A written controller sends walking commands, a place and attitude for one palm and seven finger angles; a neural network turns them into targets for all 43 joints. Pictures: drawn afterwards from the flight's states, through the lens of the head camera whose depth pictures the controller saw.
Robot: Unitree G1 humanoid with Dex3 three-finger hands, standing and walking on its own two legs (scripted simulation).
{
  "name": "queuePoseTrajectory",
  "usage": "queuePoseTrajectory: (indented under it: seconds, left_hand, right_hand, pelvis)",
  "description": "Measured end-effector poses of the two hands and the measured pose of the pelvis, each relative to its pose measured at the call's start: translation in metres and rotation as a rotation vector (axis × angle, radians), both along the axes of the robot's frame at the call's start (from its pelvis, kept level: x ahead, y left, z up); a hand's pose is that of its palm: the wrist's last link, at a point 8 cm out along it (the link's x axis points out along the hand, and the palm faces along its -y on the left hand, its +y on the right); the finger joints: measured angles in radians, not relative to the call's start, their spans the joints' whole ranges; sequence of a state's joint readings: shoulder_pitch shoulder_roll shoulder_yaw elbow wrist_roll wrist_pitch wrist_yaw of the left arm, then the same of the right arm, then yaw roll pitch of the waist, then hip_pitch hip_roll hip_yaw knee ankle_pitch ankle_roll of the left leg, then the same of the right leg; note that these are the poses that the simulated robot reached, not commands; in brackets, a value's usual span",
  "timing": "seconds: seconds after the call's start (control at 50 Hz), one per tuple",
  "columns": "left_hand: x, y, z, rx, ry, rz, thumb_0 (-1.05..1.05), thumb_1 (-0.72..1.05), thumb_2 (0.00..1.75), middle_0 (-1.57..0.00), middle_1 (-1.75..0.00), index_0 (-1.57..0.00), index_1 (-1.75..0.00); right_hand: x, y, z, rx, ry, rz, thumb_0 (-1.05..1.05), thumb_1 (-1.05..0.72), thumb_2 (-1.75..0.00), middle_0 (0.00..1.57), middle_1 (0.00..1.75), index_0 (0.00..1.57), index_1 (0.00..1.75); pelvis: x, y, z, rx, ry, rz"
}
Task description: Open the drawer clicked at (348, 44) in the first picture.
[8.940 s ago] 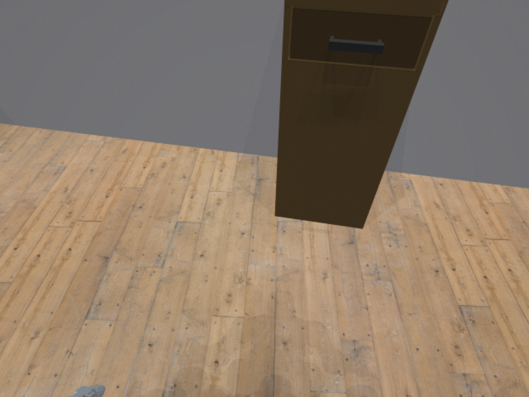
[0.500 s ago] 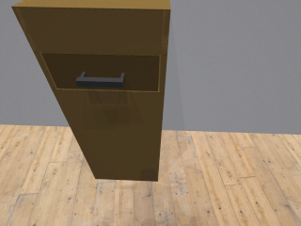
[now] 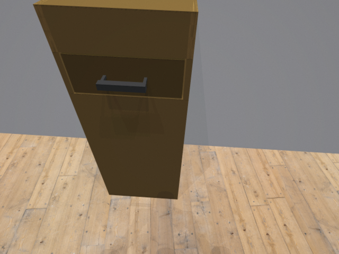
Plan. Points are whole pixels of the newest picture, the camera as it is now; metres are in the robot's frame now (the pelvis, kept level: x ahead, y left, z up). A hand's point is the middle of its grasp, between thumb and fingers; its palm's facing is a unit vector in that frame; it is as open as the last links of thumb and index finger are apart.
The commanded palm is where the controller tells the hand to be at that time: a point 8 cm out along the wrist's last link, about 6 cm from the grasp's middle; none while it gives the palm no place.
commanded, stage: shuffle to correct the standing spot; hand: left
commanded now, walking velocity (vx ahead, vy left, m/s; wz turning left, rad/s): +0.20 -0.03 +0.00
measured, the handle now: (123, 82) +0.59 +0.19 +0.10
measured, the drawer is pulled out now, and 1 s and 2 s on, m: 0.00 0.00 0.00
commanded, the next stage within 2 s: come to a stop and stand still in 0.20 s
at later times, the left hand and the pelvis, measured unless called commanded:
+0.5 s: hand out of the picture +0.03 +0.14 -0.18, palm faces +0.06 -0.99 -0.15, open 7.3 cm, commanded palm none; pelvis +0.07 +0.00 -0.01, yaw -1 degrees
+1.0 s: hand out of the picture +0.09 +0.21 -0.17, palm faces +0.00 -0.96 -0.27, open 7.3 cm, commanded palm none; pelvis +0.04 +0.01 -0.01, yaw -1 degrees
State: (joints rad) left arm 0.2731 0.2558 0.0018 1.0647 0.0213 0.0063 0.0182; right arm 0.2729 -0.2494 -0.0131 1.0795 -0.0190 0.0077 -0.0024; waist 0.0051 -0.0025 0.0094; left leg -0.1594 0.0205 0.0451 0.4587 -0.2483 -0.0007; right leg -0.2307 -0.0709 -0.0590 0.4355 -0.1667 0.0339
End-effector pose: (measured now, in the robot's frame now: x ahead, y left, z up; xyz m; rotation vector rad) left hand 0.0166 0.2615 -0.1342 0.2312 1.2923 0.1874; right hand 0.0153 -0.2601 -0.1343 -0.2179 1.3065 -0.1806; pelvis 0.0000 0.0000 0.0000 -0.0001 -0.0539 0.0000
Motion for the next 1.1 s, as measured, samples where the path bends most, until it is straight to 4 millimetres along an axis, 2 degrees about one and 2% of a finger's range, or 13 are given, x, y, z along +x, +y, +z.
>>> queuePoseTrajectory:
  seconds: [0.14, 0.26, 0.32, 0.38, 0.5, 0.56, 0.74, 0.86, 0.98, 1.1]
  left_hand:
    - [-0.032, -0.024, -0.011, -0.071, 0.107, 0.038, 0.00, 0.91, 0.90, -0.20, -0.30, -0.20, -0.30]
    - [-0.043, -0.046, -0.019, -0.133, 0.177, 0.076, 0.00, 0.91, 0.90, -0.20, -0.30, -0.20, -0.30]
    - [-0.039, -0.054, -0.022, -0.149, 0.194, 0.089, 0.00, 0.91, 0.90, -0.20, -0.30, -0.20, -0.30]
    - [-0.026, -0.060, -0.022, -0.151, 0.199, 0.092, 0.00, 0.91, 0.90, -0.20, -0.30, -0.20, -0.30]
    - [0.012, -0.069, -0.020, -0.135, 0.159, 0.089, 0.00, 0.91, 0.90, -0.20, -0.30, -0.20, -0.30]
    - [0.029, -0.066, -0.018, -0.116, 0.135, 0.075, 0.01, 0.92, 0.90, -0.20, -0.30, -0.20, -0.30]
    - [0.050, -0.028, -0.017, -0.036, 0.061, 0.048, 0.01, 0.93, 0.90, -0.20, -0.30, -0.20, -0.30]
    - [0.062, -0.009, -0.012, -0.015, -0.013, 0.010, 0.01, 0.92, 0.90, -0.20, -0.30, -0.20, -0.30]
    - [0.065, -0.007, -0.001, -0.007, -0.045, -0.020, 0.00, 0.91, 0.90, -0.20, -0.30, -0.20, -0.30]
    - [0.058, -0.016, 0.002, -0.017, -0.020, -0.031, 0.00, 0.91, 0.90, -0.20, -0.30, -0.20, -0.30]
  right_hand:
    - [-0.033, 0.030, -0.011, 0.061, 0.114, -0.049, 0.01, -0.91, -0.90, 0.20, 0.30, 0.20, 0.30]
    - [-0.042, 0.052, -0.016, 0.096, 0.168, -0.094, 0.01, -0.91, -0.90, 0.20, 0.30, 0.20, 0.30]
    - [-0.036, 0.059, -0.019, 0.108, 0.176, -0.112, 0.01, -0.91, -0.90, 0.20, 0.30, 0.20, 0.30]
    - [-0.025, 0.063, -0.022, 0.118, 0.176, -0.126, 0.01, -0.91, -0.90, 0.20, 0.30, 0.20, 0.30]
    - [0.013, 0.063, -0.023, 0.115, 0.149, -0.124, 0.01, -0.91, -0.90, 0.20, 0.30, 0.20, 0.30]
    - [0.035, 0.059, -0.021, 0.104, 0.115, -0.111, 0.01, -0.91, -0.90, 0.20, 0.30, 0.20, 0.30]
    - [0.059, 0.029, -0.018, 0.038, 0.034, -0.079, 0.02, -0.93, -0.90, 0.20, 0.30, 0.20, 0.30]
    - [0.075, 0.031, -0.013, 0.034, -0.085, -0.019, 0.01, -0.92, -0.90, 0.20, 0.30, 0.19, 0.30]
    - [0.077, 0.039, -0.014, 0.072, -0.125, -0.001, 0.01, -0.93, -0.90, 0.20, 0.30, 0.19, 0.30]
    - [0.062, 0.035, -0.017, 0.086, -0.087, 0.000, 0.00, -0.93, -0.90, 0.20, 0.30, 0.20, 0.30]
  pelvis:
    - [0.011, 0.003, -0.002, -0.010, 0.011, -0.007]
    - [0.029, 0.006, -0.007, -0.008, 0.017, -0.011]
    - [0.042, 0.006, -0.009, -0.005, 0.019, -0.014]
    - [0.056, 0.004, -0.011, -0.005, 0.023, -0.018]
    - [0.072, -0.001, -0.009, -0.010, 0.036, -0.010]
    - [0.072, -0.002, -0.006, -0.008, 0.042, -0.007]
    - [0.056, 0.003, -0.010, -0.012, 0.052, -0.008]
    - [0.046, 0.011, -0.012, -0.005, 0.036, -0.010]
    - [0.040, 0.011, -0.008, 0.004, 0.023, -0.019]
    - [0.039, 0.007, -0.005, 0.013, 0.028, -0.022]
